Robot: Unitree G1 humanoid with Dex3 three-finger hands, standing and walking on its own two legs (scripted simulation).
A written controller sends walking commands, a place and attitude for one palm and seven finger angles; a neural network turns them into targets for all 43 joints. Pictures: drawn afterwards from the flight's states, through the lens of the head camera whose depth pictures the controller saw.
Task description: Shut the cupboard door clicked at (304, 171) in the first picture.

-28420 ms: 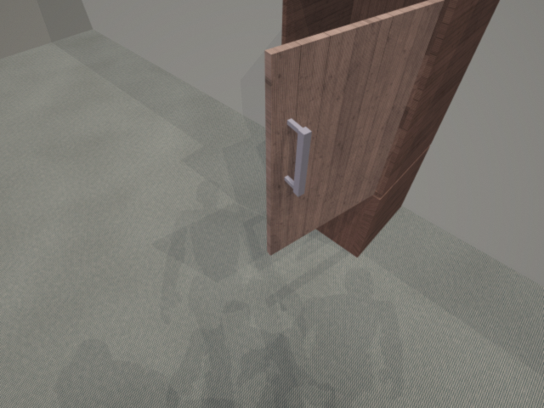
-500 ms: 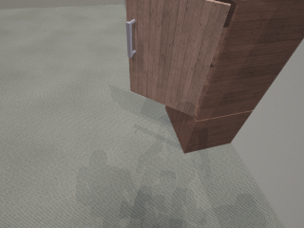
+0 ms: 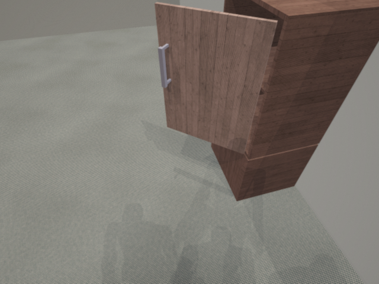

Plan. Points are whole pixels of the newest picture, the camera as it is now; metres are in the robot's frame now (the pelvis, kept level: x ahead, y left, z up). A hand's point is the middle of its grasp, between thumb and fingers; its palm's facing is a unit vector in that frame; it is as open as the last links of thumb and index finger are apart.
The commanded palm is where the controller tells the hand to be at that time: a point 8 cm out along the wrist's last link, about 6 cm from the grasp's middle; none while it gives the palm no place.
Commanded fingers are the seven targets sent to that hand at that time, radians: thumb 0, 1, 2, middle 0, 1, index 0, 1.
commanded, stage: let the arm hang, fingers relaxed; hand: left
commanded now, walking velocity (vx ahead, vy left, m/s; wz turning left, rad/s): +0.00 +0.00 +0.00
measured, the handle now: (165, 66) +0.90 +0.15 +0.02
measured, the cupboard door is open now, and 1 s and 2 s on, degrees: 47 47 47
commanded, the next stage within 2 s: look to check the result in 0.30 s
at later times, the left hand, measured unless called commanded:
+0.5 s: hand out of the picture -0.02 +0.18 -0.18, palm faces +0.03 -0.98 -0.19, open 7.4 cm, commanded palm none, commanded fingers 0.00 0.90 0.90 -0.20 -0.30 -0.20 -0.30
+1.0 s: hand out of the picture +0.03 +0.22 -0.17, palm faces -0.01 -0.97 -0.25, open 7.4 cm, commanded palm none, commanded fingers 0.00 0.90 0.90 -0.20 -0.30 -0.20 -0.30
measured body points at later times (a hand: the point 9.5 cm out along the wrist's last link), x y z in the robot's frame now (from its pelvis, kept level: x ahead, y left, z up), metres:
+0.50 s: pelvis +0.00 +0.01 +0.00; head -0.01 +0.01 +0.45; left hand -0.02 +0.23 -0.16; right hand -0.04 -0.20 -0.16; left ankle +0.02 +0.12 -0.74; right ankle +0.01 -0.10 -0.74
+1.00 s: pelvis +0.00 +0.01 +0.00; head +0.01 +0.01 +0.45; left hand +0.03 +0.27 -0.15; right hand +0.02 -0.24 -0.15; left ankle +0.02 +0.12 -0.74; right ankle +0.01 -0.10 -0.74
